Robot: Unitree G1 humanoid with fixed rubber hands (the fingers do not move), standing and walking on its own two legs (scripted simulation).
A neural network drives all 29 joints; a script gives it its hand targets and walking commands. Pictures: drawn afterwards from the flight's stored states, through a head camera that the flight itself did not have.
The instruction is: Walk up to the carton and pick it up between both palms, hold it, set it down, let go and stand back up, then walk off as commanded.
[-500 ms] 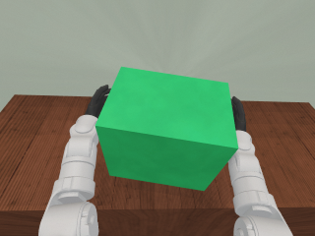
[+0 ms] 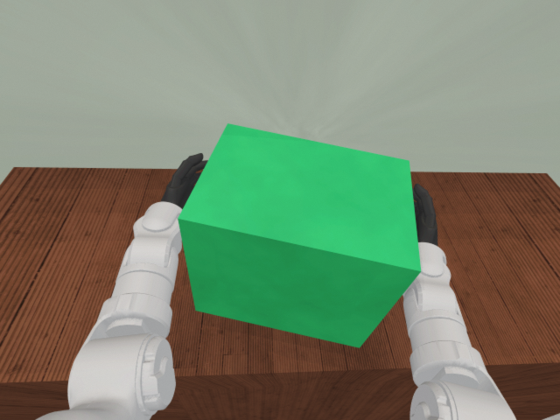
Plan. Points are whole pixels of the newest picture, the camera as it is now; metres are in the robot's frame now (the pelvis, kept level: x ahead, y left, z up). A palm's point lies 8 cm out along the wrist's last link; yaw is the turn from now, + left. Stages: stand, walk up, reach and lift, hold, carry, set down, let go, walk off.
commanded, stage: set down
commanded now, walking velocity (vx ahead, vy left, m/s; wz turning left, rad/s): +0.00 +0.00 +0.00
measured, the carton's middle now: (296, 240) +0.37 -0.05 +0.06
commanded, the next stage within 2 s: none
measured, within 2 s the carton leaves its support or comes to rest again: rests again in 1.08 s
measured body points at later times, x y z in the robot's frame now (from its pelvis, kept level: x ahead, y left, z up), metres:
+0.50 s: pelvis +0.00 +0.00 +0.00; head +0.03 +0.03 +0.45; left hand +0.45 +0.12 +0.08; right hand +0.36 -0.24 +0.07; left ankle +0.01 +0.09 -0.75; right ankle -0.03 -0.12 -0.75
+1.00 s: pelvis +0.00 +0.00 +0.00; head +0.05 +0.02 +0.44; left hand +0.45 +0.12 +0.05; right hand +0.36 -0.23 +0.05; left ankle +0.01 +0.09 -0.75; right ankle -0.03 -0.12 -0.75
